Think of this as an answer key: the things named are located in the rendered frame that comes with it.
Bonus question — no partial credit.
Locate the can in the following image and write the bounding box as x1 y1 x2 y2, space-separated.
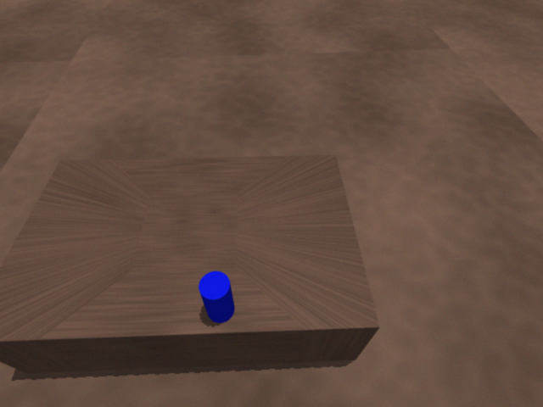
199 271 235 323

